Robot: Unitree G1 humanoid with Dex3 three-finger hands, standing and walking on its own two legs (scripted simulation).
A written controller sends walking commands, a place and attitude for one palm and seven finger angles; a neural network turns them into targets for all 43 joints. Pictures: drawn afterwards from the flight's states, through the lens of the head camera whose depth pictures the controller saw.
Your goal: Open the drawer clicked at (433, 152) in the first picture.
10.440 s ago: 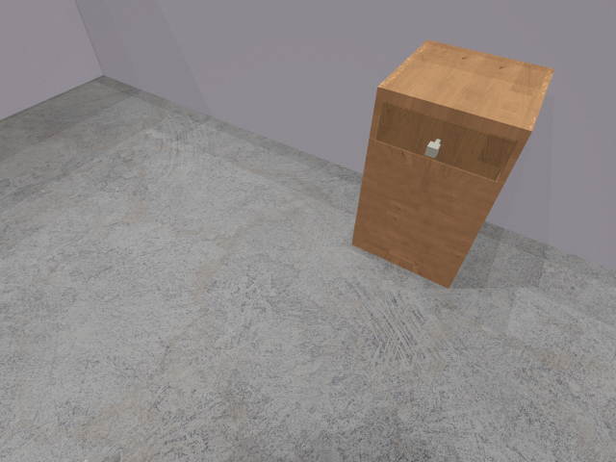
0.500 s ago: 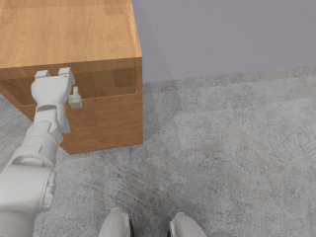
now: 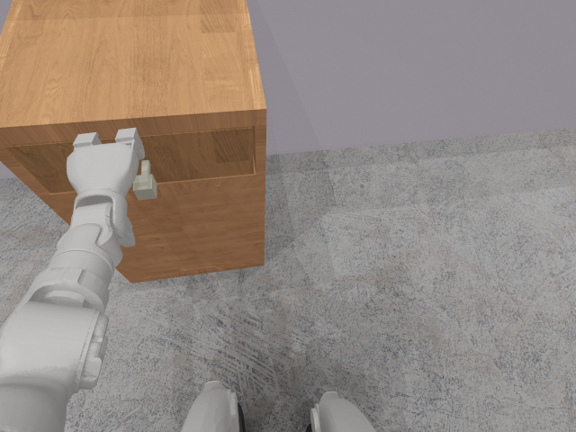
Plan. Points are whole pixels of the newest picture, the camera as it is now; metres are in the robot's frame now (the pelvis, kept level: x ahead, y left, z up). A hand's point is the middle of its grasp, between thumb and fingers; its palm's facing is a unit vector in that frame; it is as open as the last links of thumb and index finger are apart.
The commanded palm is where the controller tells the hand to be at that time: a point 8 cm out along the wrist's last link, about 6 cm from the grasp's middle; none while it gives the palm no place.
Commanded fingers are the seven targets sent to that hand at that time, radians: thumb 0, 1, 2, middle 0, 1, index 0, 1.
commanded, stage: lower the fingers behind the handle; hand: left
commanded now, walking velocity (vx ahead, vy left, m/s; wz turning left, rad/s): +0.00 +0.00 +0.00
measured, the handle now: (145, 178) +0.54 +0.22 -0.08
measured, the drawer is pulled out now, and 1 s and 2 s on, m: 0.00 0.00 0.00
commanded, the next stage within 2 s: close the thumb around the handle in 1.60 s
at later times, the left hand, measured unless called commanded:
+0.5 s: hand (129, 198) +0.48 +0.23 -0.05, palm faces -0.07 -0.01 -1.00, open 13.8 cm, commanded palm +0.48 +0.20 +0.00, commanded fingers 0.00 -0.50 0.30 -0.30 -1.20 -0.30 -1.20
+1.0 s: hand (137, 203) +0.49 +0.22 -0.07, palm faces -0.02 -0.01 -1.00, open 13.8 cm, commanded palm +0.48 +0.20 -0.03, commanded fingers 0.00 -0.50 0.30 -0.30 -1.20 -0.30 -1.20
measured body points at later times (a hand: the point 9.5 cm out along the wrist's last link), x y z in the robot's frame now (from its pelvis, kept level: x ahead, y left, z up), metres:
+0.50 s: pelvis +0.00 +0.00 -0.02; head +0.14 +0.01 +0.41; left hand +0.48 +0.22 +0.00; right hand -0.01 -0.27 -0.15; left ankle +0.05 +0.11 -0.66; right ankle -0.02 -0.13 -0.66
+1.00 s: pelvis -0.02 +0.00 -0.05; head +0.13 +0.02 +0.38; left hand +0.48 +0.22 -0.02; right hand +0.00 -0.27 -0.17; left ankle +0.05 +0.11 -0.66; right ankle -0.02 -0.13 -0.66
